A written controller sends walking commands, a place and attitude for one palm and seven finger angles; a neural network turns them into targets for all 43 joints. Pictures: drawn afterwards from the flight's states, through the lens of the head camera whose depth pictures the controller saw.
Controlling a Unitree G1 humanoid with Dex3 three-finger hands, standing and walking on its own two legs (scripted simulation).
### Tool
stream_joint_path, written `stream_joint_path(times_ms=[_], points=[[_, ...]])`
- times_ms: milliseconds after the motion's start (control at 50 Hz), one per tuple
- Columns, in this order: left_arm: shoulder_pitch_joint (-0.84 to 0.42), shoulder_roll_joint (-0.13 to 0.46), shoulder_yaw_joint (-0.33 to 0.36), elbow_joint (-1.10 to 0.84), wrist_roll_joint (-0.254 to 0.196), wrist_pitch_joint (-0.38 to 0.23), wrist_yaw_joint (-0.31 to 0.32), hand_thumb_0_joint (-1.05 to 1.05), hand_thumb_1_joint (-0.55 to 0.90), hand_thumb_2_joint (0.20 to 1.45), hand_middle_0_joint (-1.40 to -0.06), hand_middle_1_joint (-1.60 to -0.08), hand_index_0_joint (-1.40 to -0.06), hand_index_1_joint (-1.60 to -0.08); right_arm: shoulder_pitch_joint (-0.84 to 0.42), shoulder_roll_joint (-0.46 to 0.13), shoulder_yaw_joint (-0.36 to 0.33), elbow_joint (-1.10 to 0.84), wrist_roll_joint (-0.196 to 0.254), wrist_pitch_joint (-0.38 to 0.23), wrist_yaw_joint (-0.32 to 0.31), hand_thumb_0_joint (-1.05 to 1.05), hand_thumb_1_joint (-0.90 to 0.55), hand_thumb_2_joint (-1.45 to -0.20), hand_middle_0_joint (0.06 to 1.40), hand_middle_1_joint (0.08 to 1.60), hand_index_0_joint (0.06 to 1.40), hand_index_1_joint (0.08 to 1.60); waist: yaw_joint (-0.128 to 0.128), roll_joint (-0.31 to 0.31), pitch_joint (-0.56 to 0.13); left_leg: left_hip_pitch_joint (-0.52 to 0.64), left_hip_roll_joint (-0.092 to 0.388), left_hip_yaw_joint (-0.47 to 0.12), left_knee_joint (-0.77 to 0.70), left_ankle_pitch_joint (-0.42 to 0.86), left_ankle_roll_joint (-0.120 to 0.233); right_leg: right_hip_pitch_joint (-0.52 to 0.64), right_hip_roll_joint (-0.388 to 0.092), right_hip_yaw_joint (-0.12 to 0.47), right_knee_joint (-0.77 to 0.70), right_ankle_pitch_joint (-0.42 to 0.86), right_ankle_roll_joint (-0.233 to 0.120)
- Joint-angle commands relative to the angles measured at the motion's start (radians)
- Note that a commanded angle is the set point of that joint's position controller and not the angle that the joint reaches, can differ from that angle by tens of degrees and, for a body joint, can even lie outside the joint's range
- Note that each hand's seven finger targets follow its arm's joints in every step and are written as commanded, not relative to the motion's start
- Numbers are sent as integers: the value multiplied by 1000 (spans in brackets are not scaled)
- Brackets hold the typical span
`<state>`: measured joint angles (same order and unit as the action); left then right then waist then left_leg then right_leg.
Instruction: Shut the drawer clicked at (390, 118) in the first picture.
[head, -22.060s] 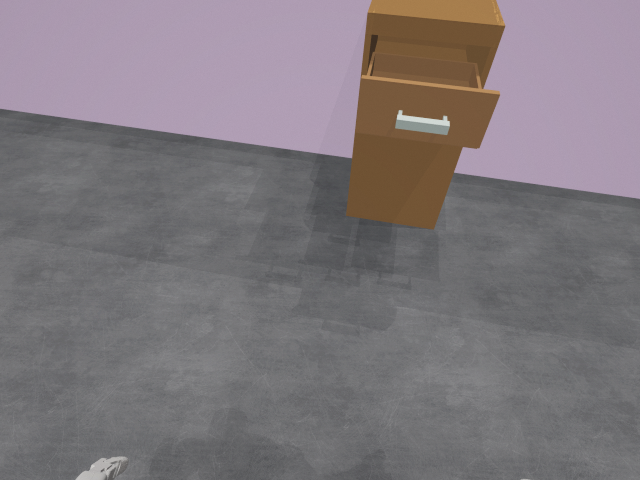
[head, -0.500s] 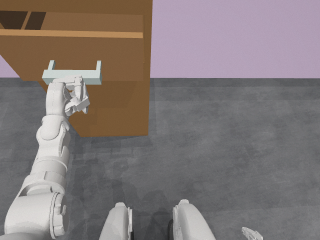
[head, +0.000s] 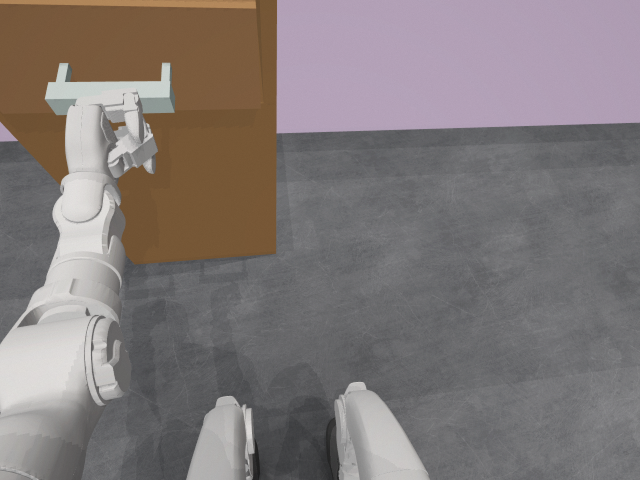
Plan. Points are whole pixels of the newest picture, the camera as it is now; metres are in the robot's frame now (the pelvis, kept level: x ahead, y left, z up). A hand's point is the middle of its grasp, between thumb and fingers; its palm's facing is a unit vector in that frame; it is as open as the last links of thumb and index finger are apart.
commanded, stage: push the drawer shut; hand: left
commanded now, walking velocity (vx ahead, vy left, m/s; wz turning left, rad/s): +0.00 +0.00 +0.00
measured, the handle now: (115, 84) +0.60 +0.20 +0.05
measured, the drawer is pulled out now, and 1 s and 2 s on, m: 0.02 0.00 0.00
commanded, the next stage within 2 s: pull the fist back off the drawer in 0.50 s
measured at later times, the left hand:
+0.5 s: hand (141, 125) +0.54 +0.17 +0.05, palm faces +0.03 -1.00 -0.05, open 3.4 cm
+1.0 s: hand (140, 127) +0.54 +0.17 +0.05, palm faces +0.02 -1.00 -0.05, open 3.1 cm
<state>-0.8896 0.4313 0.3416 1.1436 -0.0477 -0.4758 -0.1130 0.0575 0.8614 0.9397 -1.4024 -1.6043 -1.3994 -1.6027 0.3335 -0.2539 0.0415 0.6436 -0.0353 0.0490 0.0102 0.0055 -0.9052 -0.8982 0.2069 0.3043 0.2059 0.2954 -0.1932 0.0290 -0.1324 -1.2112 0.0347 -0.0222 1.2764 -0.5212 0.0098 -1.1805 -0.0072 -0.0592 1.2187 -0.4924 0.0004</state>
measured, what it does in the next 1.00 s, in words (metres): stands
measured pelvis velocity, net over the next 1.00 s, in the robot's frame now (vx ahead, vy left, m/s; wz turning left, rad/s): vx -0.03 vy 0.01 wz -0.01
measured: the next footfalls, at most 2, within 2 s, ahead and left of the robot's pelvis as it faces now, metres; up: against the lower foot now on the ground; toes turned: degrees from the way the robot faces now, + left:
none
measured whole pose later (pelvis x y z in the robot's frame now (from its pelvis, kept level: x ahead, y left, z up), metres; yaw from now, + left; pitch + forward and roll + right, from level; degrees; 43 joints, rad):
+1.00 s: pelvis -0.03 +0.01 -0.02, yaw +0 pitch +29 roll -5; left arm -1.11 0.57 0.32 1.27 0.00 -0.39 -0.12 0.03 0.70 0.97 -1.40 -1.60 -1.40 -1.60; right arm 0.36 -0.26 0.09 0.65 -0.05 0.00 0.01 0.00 -0.90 -0.90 0.21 0.30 0.21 0.30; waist -0.25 0.03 -0.13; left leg -1.36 0.03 -0.06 1.34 -0.49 0.02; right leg -1.30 -0.01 -0.09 1.25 -0.45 0.01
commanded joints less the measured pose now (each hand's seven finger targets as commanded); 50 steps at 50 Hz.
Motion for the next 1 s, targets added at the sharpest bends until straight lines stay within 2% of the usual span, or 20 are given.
stream_joint_path(times_ms=[0, 60, 140, 160, 200, 280, 320, 400, 460, 480, 520, 600, 660, 740, 760, 780, 840, 860, 920, 980], points=[[-583, 229, 22, -236, -4, -80, 11, 0, 900, 900, -1400, -1600, -1400, -1600, 157, -190, -65, -48, -7, -3, -10, 0, -900, -900, 200, 300, 200, 300, -48, 143, -533, 426, -13, -50, -145, 279, 17, 176, 41, 20, -162, 186, -23], [-621, 271, 42, -203, 3, -67, 11, 0, 900, 900, -1400, -1600, -1400, -1600, 167, -193, -60, -46, -6, 1, -12, 0, -900, -900, 200, 300, 200, 300, -61, 134, -514, 378, -14, -47, -139, 252, 23, 186, 44, 26, -165, 173, -20], [-631, 320, 81, -218, 7, -66, 9, 0, 900, 900, -1400, -1600, -1400, -1600, 187, -195, -59, -45, -11, 6, -10, 0, -900, -900, 200, 300, 200, 300, -52, 174, -591, 422, -12, -49, -125, 337, 21, 204, 46, 25, -153, 231, -23], [-647, 293, 54, -216, 8, -66, 2, 0, 900, 900, -1400, -1600, -1400, -1600, 185, -190, -59, -43, -10, 7, -9, 0, -900, -900, 200, 300, 200, 300, -62, 177, -581, 420, -10, -49, -123, 336, 21, 191, 46, 24, -155, 231, -21], [-696, 303, 57, -215, 3, -60, 3, 0, 900, 900, -1400, -1600, -1400, -1600, 189, -192, -58, -34, -10, 7, -11, 0, -900, -900, 200, 300, 200, 300, -83, 161, -545, 388, -9, -47, -116, 296, 26, 183, 48, 28, -166, 208, -16], [-735, 312, 47, -203, 9, -56, 6, 0, 900, 900, -1400, -1600, -1400, -1600, 191, -196, -55, -27, -10, 1, -14, 0, -900, -900, 200, 300, 200, 300, -95, 188, -541, 391, -10, -53, -117, 267, 25, 152, 49, 25, -167, 179, -20], [-783, 290, 18, -214, 11, -60, 9, 0, 900, 900, -1400, -1600, -1400, -1600, 194, -197, -52, -21, -13, -5, -15, 0, -900, -900, 200, 300, 200, 300, -109, 226, -538, 422, -9, -69, -123, 260, 22, 102, 48, 16, -157, 163, -24], [-813, 320, 21, -181, 16, -49, 16, 0, 900, 900, -1400, -1600, -1400, -1600, 196, -204, -45, -18, -13, -13, -19, 0, -900, -900, 200, 300, 200, 300, -124, 211, -538, 390, -9, -71, -117, 215, 24, 97, 50, 18, -161, 134, -22], [-865, 279, -26, -182, 19, -48, 21, 0, 900, 900, -1400, -1600, -1400, -1600, 187, -205, -42, -12, -14, -26, -21, 0, -900, -900, 200, 300, 200, 300, -142, 253, -514, 410, -9, -86, -130, 167, 19, 37, 48, 10, -158, 102, -24], [-870, 292, -18, -174, 19, -43, 26, 0, 900, 900, -1400, -1600, -1400, -1600, 189, -209, -40, -11, -14, -28, -23, 0, -900, -900, 200, 300, 200, 300, -147, 239, -511, 399, -9, -86, -131, 140, 22, 35, 49, 11, -161, 86, -23], [-893, 317, -9, -182, 21, -42, 34, 0, 900, 900, -1400, -1600, -1400, -1600, 192, -212, -37, -14, -14, -38, -26, 0, -900, -900, 200, 300, 200, 300, -147, 262, -532, 396, -9, -88, -131, 131, 23, 31, 49, 13, -155, 80, -25], [-891, 308, -33, -136, 24, -19, 33, 0, 900, 900, -1400, -1600, -1400, -1600, 182, -215, -29, -12, -8, -53, -34, 0, -900, -900, 200, 300, 200, 300, -160, 228, -499, 341, -10, -88, -142, 42, 27, 29, 48, 16, -166, 31, -21], [-891, 332, -17, -122, 27, -10, 33, 0, 900, 900, -1400, -1600, -1400, -1600, 182, -222, -25, -16, -8, -59, -34, 0, -900, -900, 200, 300, 200, 300, -152, 241, -497, 331, -8, -97, -147, 6, 25, 10, 45, 13, -156, 15, -24], [-890, 303, -31, -124, 30, -5, 34, 0, 900, 900, -1400, -1600, -1400, -1600, 188, -220, -25, -22, -12, -65, -28, 0, -900, -900, 200, 300, 200, 300, -145, 258, -505, 341, -11, -104, -153, -10, 22, 0, 43, 9, -151, 12, -27], [-885, 296, -35, -116, 28, 1, 34, 0, 900, 900, -1400, -1600, -1400, -1600, 187, -220, -25, -21, -12, -66, -28, 0, -900, -900, 200, 300, 200, 300, -150, 242, -497, 328, -10, -102, -151, -13, 25, 4, 43, 10, -153, 13, -26], [-879, 322, -11, -115, 29, 5, 36, 0, 900, 900, -1400, -1600, -1400, -1600, 191, -224, -26, -20, -13, -66, -28, 0, -900, -900, 200, 300, 200, 300, -145, 224, -498, 314, -9, -101, -149, -24, 25, 11, 43, 9, -152, 6, -24], [-877, 318, -12, -120, 30, 8, 33, 0, 900, 900, -1400, -1600, -1400, -1600, 195, -224, -26, -24, -13, -66, -24, 0, -900, -900, 200, 300, 200, 300, -141, 235, -511, 317, -10, -102, -147, -16, 26, 10, 43, 10, -148, 9, -25], [-866, 345, 13, -121, 31, 8, 34, 0, 900, 900, -1400, -1600, -1400, -1600, 198, -224, -27, -23, -15, -65, -22, 0, -900, -900, 200, 300, 200, 300, -126, 241, -512, 317, -10, -103, -147, -3, 23, 19, 42, 7, -144, 16, -28], [-837, 337, 21, -136, 27, 7, 25, 0, 900, 900, -1400, -1600, -1400, -1600, 204, -222, -30, -28, -16, -61, -16, 0, -900, -900, 200, 300, 200, 300, -114, 235, -533, 336, -9, -101, -145, 35, 23, 37, 43, 6, -142, 34, -30], [-772, 279, 1, -173, 18, 1, 17, 0, 900, 900, -1400, -1600, -1400, -1600, 202, -216, -39, -35, -16, -53, -5, 0, -900, -900, 200, 300, 200, 300, -88, 269, -562, 411, -6, -108, -156, 98, 12, 33, 43, -3, -140, 71, -33]])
